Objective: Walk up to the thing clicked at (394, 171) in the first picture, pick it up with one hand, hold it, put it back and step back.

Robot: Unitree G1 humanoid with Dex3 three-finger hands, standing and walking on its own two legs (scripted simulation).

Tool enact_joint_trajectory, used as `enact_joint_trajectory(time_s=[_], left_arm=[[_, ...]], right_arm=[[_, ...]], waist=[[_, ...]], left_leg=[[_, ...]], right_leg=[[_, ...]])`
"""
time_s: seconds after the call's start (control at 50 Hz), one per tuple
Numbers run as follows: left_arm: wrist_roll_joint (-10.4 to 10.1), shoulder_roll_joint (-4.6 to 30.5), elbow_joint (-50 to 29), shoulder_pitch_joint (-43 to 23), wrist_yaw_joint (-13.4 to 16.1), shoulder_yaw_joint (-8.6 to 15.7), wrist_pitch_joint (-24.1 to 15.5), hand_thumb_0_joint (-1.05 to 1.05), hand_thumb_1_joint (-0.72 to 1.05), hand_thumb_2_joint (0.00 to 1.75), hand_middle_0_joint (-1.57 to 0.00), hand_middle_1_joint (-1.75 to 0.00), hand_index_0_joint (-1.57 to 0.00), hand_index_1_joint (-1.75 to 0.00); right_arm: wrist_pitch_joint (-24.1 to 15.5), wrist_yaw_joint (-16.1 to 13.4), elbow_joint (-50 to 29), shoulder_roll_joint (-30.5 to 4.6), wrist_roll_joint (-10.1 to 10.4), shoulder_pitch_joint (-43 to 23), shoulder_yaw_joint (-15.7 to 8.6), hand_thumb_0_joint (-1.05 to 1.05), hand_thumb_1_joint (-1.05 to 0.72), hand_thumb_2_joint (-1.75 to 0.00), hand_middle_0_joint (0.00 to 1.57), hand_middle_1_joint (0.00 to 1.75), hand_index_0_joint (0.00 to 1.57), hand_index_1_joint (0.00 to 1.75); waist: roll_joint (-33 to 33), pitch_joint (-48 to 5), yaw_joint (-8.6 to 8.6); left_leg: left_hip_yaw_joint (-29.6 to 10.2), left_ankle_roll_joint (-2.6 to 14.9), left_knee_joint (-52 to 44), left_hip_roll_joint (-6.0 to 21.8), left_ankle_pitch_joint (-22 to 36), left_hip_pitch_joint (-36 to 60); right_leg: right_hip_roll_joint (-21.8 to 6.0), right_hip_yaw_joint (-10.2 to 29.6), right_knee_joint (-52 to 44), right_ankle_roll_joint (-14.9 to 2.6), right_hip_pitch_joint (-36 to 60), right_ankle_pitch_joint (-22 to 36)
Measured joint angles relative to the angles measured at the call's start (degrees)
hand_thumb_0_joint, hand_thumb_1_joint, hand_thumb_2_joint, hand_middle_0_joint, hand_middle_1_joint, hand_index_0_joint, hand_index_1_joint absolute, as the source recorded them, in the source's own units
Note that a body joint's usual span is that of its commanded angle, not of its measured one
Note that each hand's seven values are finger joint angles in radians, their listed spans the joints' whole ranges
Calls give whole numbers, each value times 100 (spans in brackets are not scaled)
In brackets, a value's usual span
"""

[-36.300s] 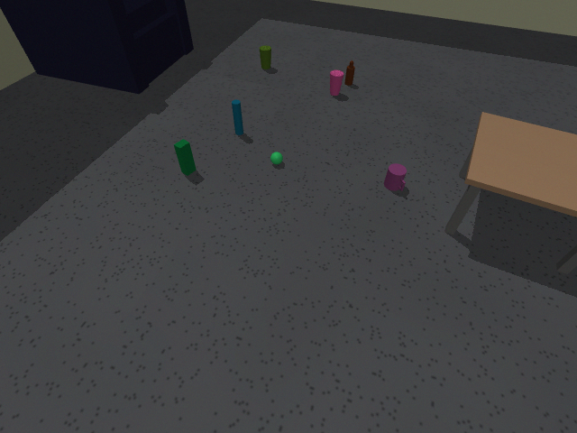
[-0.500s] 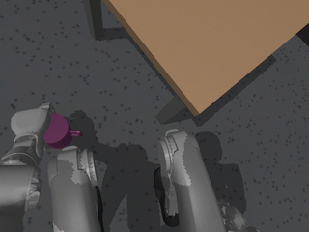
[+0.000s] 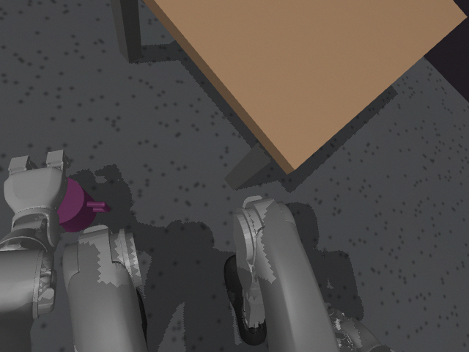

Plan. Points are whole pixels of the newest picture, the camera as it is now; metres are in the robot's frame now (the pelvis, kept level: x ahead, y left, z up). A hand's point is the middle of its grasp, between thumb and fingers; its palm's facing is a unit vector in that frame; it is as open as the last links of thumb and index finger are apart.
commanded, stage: open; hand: left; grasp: from above
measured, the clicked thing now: (75, 206) +0.39 +0.23 -0.26
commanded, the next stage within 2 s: withdraw in 0.34 s
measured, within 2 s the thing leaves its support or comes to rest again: rests again in 0.74 s
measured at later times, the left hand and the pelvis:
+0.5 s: hand (53, 205) +0.39 +0.25 -0.20, palm faces -0.45 -0.08 -0.89, open 13.9 cm; pelvis +0.00 +0.00 +0.00, yaw -1 degrees
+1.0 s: hand out of the picture +0.36 +0.27 -0.04, palm faces -0.47 -0.10 -0.88, open 14.3 cm; pelvis +0.00 +0.00 +0.10, yaw +3 degrees
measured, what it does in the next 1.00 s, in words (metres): rises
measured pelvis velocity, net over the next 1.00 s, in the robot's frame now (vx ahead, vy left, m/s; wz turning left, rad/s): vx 0.00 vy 0.00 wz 0.05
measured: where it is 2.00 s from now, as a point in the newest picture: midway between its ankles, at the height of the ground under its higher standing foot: (194, 333)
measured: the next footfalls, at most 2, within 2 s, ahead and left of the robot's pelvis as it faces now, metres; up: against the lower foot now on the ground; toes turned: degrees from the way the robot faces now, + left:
none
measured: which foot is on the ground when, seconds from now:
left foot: down 0.00-1.00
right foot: down 0.00-1.00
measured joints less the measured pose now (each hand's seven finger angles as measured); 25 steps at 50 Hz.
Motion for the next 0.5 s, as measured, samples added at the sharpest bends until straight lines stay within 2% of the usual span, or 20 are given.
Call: enact_joint_trajectory(time_s=[0.1,0.2,0.3,0.42,0.5], left_arm=[[-189,39,265,-303,-273,-34,188,0,-54,103,-14,-104,-13,-105],[-365,34,76,-234,-540,5,111,0,-57,105,-11,-107,-11,-108],[-326,35,-236,5,-681,58,-91,1,-56,104,-10,-110,-10,-110],[-190,43,-311,176,-530,125,-225,0,-52,101,-10,-111,-10,-110],[-72,45,-194,113,-411,54,-210,0,-51,99,-9,-109,-10,-108]], right_arm=[[-34,39,-68,-21,21,-55,21,0,-90,-90,20,30,20,30],[-85,69,-78,-6,65,21,56,0,-90,-90,20,30,20,30],[-105,106,-80,14,110,113,89,0,-90,-90,20,30,20,30],[-28,97,-123,27,138,135,71,0,-90,-90,20,30,20,30],[-16,65,-128,12,131,105,59,0,-90,-90,20,30,20,30]], waist=[[70,41,-38],[99,72,-8],[93,118,31],[66,138,52],[36,111,42]], left_leg=[[5,35,-40,29,-15,-17],[-3,29,-49,58,-95,48],[-32,9,0,59,-137,113],[-47,5,33,51,-76,102],[-31,11,24,47,-34,75]], right_leg=[[22,0,-64,25,-16,9],[43,-7,-86,29,34,-41],[50,-28,-42,17,86,-68],[57,-38,-13,6,70,1],[57,-25,-13,1,39,38]])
